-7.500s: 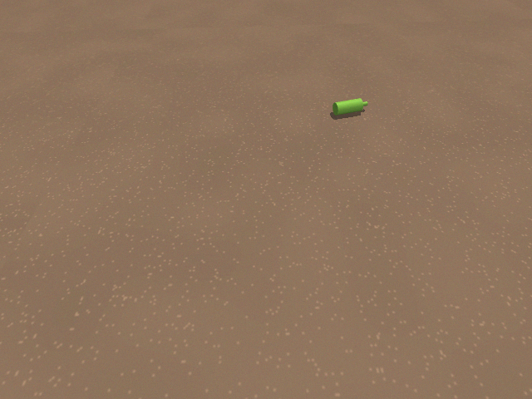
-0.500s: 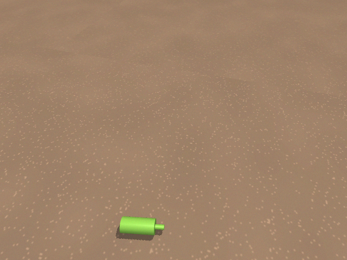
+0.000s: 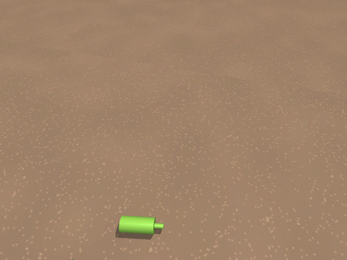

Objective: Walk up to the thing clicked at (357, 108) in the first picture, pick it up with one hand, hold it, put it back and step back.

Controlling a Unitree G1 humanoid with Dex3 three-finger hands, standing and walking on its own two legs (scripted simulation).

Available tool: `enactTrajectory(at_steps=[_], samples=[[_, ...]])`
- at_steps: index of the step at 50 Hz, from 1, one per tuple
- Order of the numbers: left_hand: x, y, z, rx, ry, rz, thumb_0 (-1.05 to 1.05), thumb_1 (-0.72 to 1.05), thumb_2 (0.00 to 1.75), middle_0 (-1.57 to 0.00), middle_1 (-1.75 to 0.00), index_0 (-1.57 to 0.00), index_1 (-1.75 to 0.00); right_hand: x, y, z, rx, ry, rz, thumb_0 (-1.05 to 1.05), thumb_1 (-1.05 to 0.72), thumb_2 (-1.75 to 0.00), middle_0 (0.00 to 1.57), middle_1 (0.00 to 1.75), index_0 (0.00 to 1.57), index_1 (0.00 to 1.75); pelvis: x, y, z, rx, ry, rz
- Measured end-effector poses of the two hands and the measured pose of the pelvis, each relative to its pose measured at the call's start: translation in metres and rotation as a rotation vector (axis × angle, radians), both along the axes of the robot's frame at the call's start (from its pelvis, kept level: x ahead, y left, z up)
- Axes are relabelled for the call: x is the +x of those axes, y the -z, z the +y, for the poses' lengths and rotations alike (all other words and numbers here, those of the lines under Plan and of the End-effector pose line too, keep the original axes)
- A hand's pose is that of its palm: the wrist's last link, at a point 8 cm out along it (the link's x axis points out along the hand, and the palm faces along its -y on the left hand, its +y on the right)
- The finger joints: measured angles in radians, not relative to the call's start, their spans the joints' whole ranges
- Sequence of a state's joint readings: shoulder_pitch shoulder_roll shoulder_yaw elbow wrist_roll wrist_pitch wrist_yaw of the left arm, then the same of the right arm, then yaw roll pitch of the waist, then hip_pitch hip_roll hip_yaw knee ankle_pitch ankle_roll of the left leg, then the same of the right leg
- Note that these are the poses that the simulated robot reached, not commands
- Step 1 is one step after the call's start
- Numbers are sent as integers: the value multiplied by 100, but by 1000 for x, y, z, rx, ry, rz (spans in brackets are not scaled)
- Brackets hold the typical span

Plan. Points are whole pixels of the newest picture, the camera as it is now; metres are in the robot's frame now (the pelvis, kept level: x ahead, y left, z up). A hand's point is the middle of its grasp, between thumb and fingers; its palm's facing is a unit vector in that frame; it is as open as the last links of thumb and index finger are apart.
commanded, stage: stand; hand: left
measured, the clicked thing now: (142, 224) +0.41 +0.21 -0.74
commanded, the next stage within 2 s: none
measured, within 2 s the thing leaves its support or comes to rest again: neither
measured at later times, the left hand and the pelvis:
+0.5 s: hand out of the picture +0.06 +0.25 -0.15, palm faces -0.01 -0.94 -0.35, open 7.4 cm; pelvis -0.02 -0.01 +0.00, yaw +0 degrees
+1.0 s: hand out of the picture +0.07 +0.25 -0.15, palm faces -0.02 -0.94 -0.35, open 7.4 cm; pelvis -0.01 -0.01 +0.00, yaw +1 degrees
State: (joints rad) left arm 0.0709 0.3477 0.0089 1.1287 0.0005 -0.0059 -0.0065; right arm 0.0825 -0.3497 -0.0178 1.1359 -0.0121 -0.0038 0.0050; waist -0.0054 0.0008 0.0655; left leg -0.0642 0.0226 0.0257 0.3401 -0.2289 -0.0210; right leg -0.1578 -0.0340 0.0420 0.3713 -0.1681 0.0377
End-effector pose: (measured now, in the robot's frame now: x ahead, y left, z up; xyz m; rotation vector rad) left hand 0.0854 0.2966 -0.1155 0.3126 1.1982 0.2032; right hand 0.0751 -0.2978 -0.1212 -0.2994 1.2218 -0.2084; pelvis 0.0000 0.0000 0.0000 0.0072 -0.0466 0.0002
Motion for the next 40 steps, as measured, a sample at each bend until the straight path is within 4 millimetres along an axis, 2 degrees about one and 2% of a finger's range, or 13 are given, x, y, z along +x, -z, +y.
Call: enactTrajectory(at_steps=[13,28,40], samples=[[-13,-2,-4,-2,2,-3,0,91,90,-20,-30,-20,-30,-1,-3,-3,2,-15,-19,1,-91,-89,21,30,20,30,-9,-2,-4,1,-5,-8],[-39,0,-4,7,-11,35,0,91,90,-20,-30,-20,-30,-27,1,-8,7,-3,32,1,-91,-89,21,30,20,30,-17,-1,-8,0,-7,-7],[-38,1,-5,3,-7,42,0,91,90,-20,-30,-20,-30,-32,2,-9,5,0,52,1,-91,-89,21,30,20,30,-14,-1,-8,1,-8,-2]])
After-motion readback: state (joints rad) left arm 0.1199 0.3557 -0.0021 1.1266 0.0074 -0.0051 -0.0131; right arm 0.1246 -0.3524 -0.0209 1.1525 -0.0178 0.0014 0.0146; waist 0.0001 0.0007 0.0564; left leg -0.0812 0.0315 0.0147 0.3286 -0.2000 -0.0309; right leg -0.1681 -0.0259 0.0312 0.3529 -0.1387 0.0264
